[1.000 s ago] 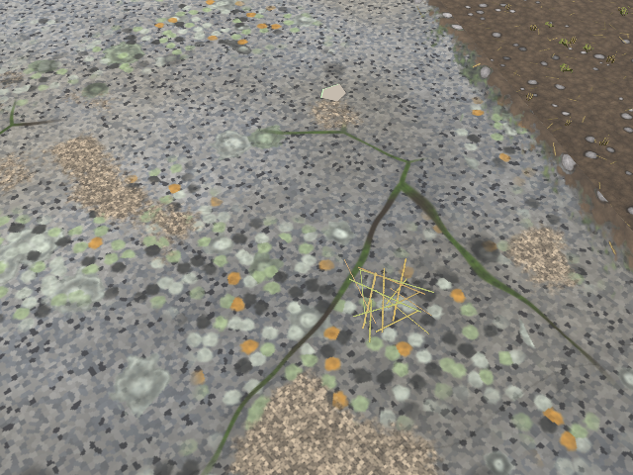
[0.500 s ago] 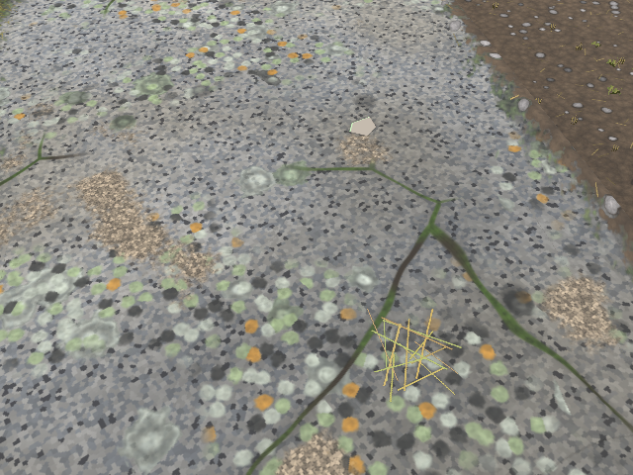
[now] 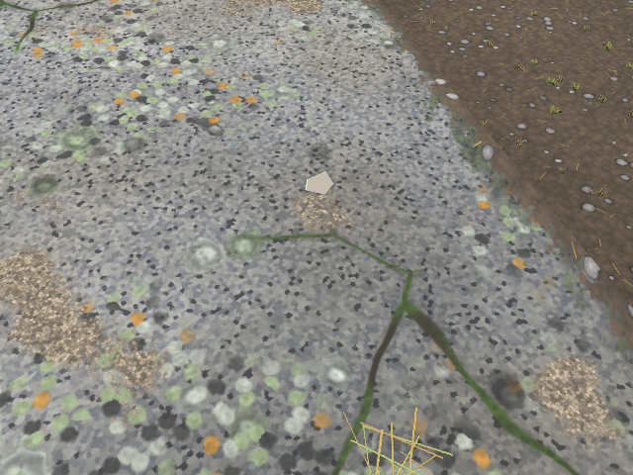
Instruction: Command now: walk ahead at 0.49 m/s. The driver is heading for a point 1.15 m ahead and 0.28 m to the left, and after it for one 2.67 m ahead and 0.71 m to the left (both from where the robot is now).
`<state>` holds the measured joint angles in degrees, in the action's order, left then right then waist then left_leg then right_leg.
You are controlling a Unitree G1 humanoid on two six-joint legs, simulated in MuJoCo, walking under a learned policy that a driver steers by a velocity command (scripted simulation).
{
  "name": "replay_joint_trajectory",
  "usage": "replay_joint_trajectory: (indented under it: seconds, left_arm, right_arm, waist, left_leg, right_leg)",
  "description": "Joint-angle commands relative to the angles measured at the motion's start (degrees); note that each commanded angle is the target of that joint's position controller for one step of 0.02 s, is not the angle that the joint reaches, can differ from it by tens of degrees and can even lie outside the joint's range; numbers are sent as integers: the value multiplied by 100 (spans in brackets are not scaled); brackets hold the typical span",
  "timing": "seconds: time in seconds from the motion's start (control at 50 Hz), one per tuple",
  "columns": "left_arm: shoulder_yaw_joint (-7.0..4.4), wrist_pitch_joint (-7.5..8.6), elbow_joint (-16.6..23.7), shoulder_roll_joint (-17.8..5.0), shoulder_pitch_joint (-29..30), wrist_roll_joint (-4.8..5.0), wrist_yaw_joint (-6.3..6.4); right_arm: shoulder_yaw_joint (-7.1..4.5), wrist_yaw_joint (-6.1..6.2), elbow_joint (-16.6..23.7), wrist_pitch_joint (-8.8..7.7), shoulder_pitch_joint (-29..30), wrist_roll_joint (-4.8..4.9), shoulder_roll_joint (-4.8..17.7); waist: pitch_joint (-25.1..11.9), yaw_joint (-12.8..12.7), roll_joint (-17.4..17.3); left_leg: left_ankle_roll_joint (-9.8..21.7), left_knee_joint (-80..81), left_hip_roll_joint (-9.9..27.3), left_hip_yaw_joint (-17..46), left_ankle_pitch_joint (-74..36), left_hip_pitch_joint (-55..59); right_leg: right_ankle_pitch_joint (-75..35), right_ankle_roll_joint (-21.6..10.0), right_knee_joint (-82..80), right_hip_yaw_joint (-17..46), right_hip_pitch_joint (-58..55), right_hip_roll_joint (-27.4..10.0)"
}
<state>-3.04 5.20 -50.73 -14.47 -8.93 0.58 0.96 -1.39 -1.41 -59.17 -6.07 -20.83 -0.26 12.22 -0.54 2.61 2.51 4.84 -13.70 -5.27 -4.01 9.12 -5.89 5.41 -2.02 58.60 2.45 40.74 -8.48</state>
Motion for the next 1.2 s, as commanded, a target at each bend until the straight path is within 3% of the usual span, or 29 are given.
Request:
replay_joint_trajectory:
  seconds: [0.02,0.12,0.18,0.22,0.26,0.28,0.3,0.32,0.34,0.36,0.38,0.4,0.42,0.5,0.62,0.74,0.8,0.84,0.86,0.88,0.9,0.92,0.94,0.96,0.98,1.02,1.08,1.14,1.2]
  left_arm:
    - [-7,39,326,-137,204,-22,-35]
    - [62,87,620,-117,1186,55,-178]
    - [63,148,810,-196,1455,74,-306]
    - [-9,186,770,-378,1086,72,-348]
    - [-264,192,280,-855,-591,65,-300]
    - [-385,159,72,-1372,-1699,-10,-233]
    - [-395,148,-26,-1536,-1856,-75,-291]
    - [-242,161,26,-931,-1625,-27,-291]
    - [-166,169,144,-680,-1052,-9,-261]
    - [-109,181,241,-555,-548,-31,-268]
    - [-56,200,250,-355,-302,-64,-296]
    - [-49,228,185,-331,-263,-124,-300]
    - [-49,247,111,-271,-312,-126,-309]
    - [-118,270,-119,-500,-593,-172,-191]
    - [-123,201,-212,-623,-791,-144,-14]
    - [-181,-18,-412,-764,-1302,-54,54]
    - [-242,-119,-283,-989,-1035,-17,106]
    - [-274,-184,-169,-1140,-765,13,143]
    - [-253,-147,-58,-1126,-701,10,143]
    - [1,8,172,-199,-1178,-224,13]
    - [29,310,401,-382,-967,36,-96]
    - [-60,470,569,-709,-280,235,-148]
    - [-50,517,634,-722,-101,210,-138]
    - [-90,486,569,-724,-96,66,-84]
    - [-155,400,568,-795,-205,-26,-62]
    - [-178,236,657,-690,-316,-96,-59]
    - [-126,137,898,-508,208,-169,-10]
    - [-61,148,1105,-353,875,-137,-39]
    - [-57,182,1286,-403,1283,-44,-106]
  right_arm:
    - [-125,116,337,-44,104,30,824]
    - [-159,152,151,33,-487,119,949]
    - [-199,187,68,132,-617,120,987]
    - [-238,201,112,185,-449,114,1084]
    - [-187,194,227,235,-203,51,981]
    - [-84,191,395,210,-291,-64,773]
    - [127,100,328,61,-1088,44,-53]
    - [-28,80,304,-80,-646,195,669]
    - [-112,78,485,-148,-66,322,949]
    - [-128,134,531,-139,205,310,924]
    - [-184,183,530,-66,325,227,861]
    - [-187,181,504,28,92,222,698]
    - [-185,184,448,112,-54,226,557]
    - [-257,205,636,273,372,212,508]
    - [-258,71,1023,229,1342,137,414]
    - [-182,-149,1615,223,2259,147,275]
    - [-281,-240,1778,242,2010,169,462]
    - [-521,-222,1565,263,778,195,895]
    - [-739,-111,1344,295,-186,176,1360]
    - [-824,-8,1287,311,-327,190,1936]
    - [-736,-22,1437,233,-515,87,1762]
    - [-648,-9,1418,185,-375,42,1354]
    - [-572,-7,1502,146,76,106,1069]
    - [-509,-25,1642,133,564,125,891]
    - [-450,-14,1743,131,818,105,747]
    - [-451,32,1797,131,850,107,838]
    - [-527,153,1784,133,561,119,1136]
    - [-536,216,1758,199,267,162,1151]
    - [-520,215,1702,232,16,172,1126]
  waist:
    - [407,-149,-437]
    - [588,196,-488]
    - [632,160,-545]
    - [362,-126,-691]
    - [-653,-950,-702]
    - [-1597,-1205,121]
    - [-2328,-727,1641]
    - [-1878,-885,910]
    - [-1030,-793,565]
    - [-650,-579,-54]
    - [-309,-412,-225]
    - [-293,-229,93]
    - [-210,-175,118]
    - [159,-158,19]
    - [404,-406,-5]
    - [676,-684,-75]
    - [316,-349,235]
    - [-407,382,354]
    - [-902,839,-16]
    - [-1287,224,-1599]
    - [-2236,342,-1433]
    - [-1518,509,-973]
    - [-936,267,-491]
    - [-582,-34,-73]
    - [-434,-240,-56]
    - [-275,-430,-174]
    - [-48,-324,-327]
    - [14,-43,-588]
    - [0,158,-781]
  left_leg:
    - [793,785,1546,940,-1315,-359]
    - [683,640,1682,836,-1075,405]
    - [616,270,1971,907,-1423,1050]
    - [495,-222,1996,844,-2537,1181]
    - [234,-2110,1524,467,-3782,585]
    - [28,-4125,1082,174,-1830,-768]
    - [-243,-5835,56,617,2185,-2917]
    - [-107,-6440,404,1247,2220,-3533]
    - [-18,-6424,670,1139,1662,-3752]
    - [-47,-6166,974,1015,1115,-3423]
    - [-55,-5828,1137,994,786,-3185]
    - [-80,-5642,1274,1071,593,-2818]
    - [-110,-5507,1302,1072,534,-2660]
    - [-192,-4970,1262,1218,-161,-3324]
    - [-227,-3240,1107,881,-1543,-3573]
    - [-52,-2459,1018,307,-905,-4054]
    - [217,-2369,568,-250,-98,-3039]
    - [540,-2042,120,-411,-53,-1248]
    - [832,-1648,401,376,-224,474]
    - [1665,-1535,1886,3148,-320,2390]
    - [2370,-475,2590,5413,428,3179]
    - [1941,-345,2332,4573,210,2813]
    - [1654,-355,2069,3687,-221,1923]
    - [1456,-279,1827,3106,-782,958]
    - [1377,-146,1645,2741,-1182,332]
    - [1369,51,1497,2470,-1537,-304]
    - [1264,149,1250,1999,-1883,-813]
    - [933,-5,922,1753,-1438,-943]
    - [775,-146,1007,1973,-926,-764]
  right_leg:
    - [-907,82,-1130,-54,51,-13]
    - [-1131,64,-2414,-263,-57,284]
    - [-607,-116,-2759,-243,16,366]
    - [-195,-292,-2920,-392,-719,582]
    - [-282,-621,-2947,-519,-3057,812]
    - [-300,-1026,-2891,993,-4920,-442]
    - [828,-1918,-3779,3815,-6591,-1539]
    - [1210,-1624,-4091,3811,-6263,-1318]
    - [733,-1328,-4171,2764,-5373,-1189]
    - [9,-1178,-4348,2016,-4460,-1005]
    - [-341,-1015,-4571,1422,-3828,-734]
    - [-471,-1001,-4740,1077,-3477,-671]
    - [-600,-999,-4875,817,-3280,-571]
    - [-1193,-949,-5112,17,-3196,-510]
    - [-1182,-680,-5276,-787,-3565,-413]
    - [-2000,-626,-4748,-1158,-4824,-812]
    - [-4410,-463,-3838,-1449,-4873,-821]
    - [-5346,-275,-2079,-1591,-4445,-647]
    - [-3924,-31,-469,-1589,-3252,-367]
    - [1991,278,1602,-1289,-743,718]
    - [2935,259,2670,135,295,1207]
    - [2384,75,2568,419,863,816]
    - [1818,-11,2007,365,744,534]
    - [1542,34,1495,304,284,330]
    - [1390,105,1146,312,-161,206]
    - [1268,276,614,224,-513,148]
    - [505,507,-496,15,-504,283]
    - [-652,511,-1907,-49,-797,588]
    - [-1133,458,-2636,-49,-1065,780]
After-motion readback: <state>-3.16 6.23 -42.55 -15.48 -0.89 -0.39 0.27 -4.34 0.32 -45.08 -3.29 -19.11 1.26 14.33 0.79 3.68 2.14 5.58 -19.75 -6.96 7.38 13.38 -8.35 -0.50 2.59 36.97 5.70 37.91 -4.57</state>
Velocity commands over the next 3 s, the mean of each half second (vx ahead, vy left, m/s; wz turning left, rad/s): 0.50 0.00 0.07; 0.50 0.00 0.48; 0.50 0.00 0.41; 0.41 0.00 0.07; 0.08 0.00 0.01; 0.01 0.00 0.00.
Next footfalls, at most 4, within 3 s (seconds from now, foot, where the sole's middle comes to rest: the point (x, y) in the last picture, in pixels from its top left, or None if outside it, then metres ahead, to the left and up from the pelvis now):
0.26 right None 0.34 -0.15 -0.78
0.86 left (266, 430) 0.62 0.10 -0.78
1.34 right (292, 303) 0.96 0.04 -0.78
1.86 left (159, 278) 1.05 0.39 -0.78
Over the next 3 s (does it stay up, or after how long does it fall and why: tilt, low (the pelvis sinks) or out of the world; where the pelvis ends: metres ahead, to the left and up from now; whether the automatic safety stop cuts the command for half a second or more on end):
stays up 1.08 0.28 -0.01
